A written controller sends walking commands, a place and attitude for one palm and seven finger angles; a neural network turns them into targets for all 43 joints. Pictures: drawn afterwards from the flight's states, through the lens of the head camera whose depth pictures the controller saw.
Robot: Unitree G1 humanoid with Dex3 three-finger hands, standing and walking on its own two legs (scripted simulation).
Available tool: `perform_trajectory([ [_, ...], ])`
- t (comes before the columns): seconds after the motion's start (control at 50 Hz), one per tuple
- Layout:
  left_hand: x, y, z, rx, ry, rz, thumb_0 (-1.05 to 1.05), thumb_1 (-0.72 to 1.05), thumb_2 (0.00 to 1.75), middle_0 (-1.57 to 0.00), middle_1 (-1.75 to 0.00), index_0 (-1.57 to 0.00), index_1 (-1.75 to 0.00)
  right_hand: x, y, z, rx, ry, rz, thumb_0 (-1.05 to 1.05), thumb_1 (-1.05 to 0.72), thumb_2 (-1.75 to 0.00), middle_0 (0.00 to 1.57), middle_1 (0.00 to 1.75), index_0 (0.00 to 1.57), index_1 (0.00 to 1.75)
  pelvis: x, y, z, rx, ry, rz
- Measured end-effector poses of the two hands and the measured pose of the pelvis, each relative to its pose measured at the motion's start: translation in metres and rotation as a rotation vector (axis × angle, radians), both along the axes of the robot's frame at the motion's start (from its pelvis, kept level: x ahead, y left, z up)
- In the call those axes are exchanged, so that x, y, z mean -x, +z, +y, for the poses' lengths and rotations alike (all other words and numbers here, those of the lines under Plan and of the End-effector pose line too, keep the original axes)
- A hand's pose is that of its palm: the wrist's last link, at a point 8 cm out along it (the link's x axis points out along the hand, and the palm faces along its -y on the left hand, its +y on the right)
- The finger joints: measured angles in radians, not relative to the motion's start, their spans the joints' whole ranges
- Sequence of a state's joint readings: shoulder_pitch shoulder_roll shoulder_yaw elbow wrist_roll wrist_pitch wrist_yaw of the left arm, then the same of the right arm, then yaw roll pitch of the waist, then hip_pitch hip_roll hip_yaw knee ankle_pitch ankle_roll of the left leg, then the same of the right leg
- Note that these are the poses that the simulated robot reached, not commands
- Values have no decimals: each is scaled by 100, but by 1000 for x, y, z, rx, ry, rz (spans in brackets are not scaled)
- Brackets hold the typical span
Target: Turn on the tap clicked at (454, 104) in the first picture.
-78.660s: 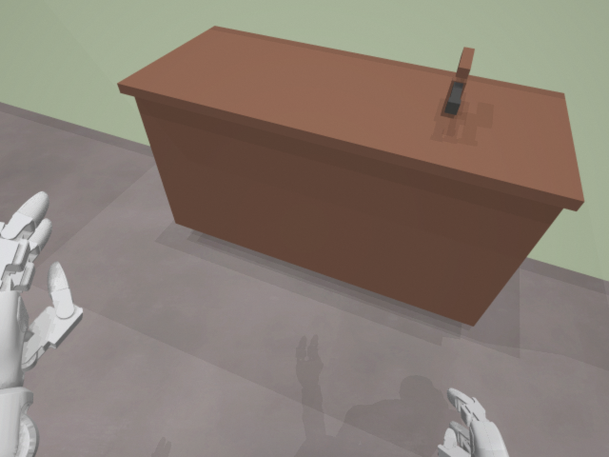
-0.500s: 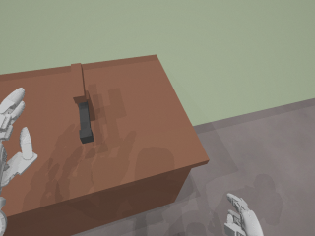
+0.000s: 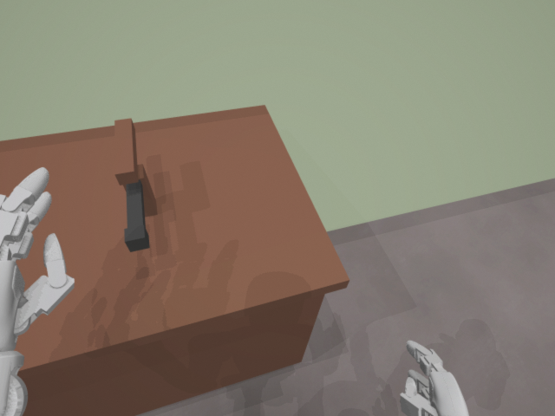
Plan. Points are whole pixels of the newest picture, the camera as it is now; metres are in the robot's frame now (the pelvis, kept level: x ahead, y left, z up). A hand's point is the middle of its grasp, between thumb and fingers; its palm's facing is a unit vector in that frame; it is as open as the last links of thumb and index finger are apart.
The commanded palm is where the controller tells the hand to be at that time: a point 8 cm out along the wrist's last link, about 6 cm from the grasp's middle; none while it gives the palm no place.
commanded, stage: come to a stop and stand still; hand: left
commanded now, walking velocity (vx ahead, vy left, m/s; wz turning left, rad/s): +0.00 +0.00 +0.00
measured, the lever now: (137, 238) +0.34 +0.24 +0.05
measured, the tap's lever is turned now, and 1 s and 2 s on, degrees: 0 0 0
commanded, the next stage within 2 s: look again from close up in 0.04 s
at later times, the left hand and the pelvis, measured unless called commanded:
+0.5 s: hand (72, 276) +0.22 +0.23 +0.16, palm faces +0.33 -0.86 -0.40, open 7.4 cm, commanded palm +0.17 +0.28 +0.17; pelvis +0.01 +0.00 +0.00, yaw +0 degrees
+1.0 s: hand (48, 310) +0.19 +0.25 +0.15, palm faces +0.49 -0.80 -0.34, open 7.4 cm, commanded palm +0.14 +0.27 +0.16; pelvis -0.01 -0.04 -0.02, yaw +4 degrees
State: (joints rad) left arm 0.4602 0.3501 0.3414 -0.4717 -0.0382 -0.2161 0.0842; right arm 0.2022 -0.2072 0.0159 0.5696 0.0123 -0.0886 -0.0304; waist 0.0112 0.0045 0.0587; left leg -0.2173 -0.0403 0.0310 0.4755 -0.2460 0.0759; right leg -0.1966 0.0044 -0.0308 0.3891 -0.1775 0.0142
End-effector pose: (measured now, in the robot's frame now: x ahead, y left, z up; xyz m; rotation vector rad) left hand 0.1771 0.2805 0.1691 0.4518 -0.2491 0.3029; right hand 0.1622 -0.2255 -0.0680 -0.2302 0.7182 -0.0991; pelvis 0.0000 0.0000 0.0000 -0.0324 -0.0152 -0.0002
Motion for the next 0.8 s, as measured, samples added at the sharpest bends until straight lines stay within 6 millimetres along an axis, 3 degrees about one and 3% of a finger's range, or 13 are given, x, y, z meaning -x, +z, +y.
perform_trajectory([
  [0.26,-3,4,-5,-16,-10,10,1,89,89,-21,-30,-21,-30,-4,0,-8,2,-13,6,1,-90,-90,20,30,20,30,-5,1,-5,-3,2,4],
  [0.54,-3,6,-5,-8,-10,0,1,89,89,-21,-30,-21,-30,-12,3,-1,-2,1,-4,1,-90,-90,20,30,20,30,-7,2,-3,-4,6,3],
  [0.6,-18,27,10,-160,-15,-53,1,88,89,-21,-31,-21,-30,-11,-4,5,32,85,13,1,-90,-90,20,30,20,30,-3,-2,-7,-18,38,-4],
  [0.66,-31,37,35,-51,52,-51,1,88,89,-21,-31,-21,-30,-11,-15,3,4,114,50,1,-90,-90,20,30,20,30,-2,-4,-10,-26,32,0],
  [0.72,-30,22,36,32,75,62,1,89,89,-21,-30,-20,-30,-14,-16,-4,-33,87,34,1,-90,-90,20,30,20,30,-3,-4,-11,-25,17,4],
  [0.8,-9,-9,5,42,-1,183,1,90,89,-20,-30,-20,-30,-19,-11,-16,-28,74,-7,1,-90,-90,20,30,20,30,-2,-7,-16,-28,11,11],
])
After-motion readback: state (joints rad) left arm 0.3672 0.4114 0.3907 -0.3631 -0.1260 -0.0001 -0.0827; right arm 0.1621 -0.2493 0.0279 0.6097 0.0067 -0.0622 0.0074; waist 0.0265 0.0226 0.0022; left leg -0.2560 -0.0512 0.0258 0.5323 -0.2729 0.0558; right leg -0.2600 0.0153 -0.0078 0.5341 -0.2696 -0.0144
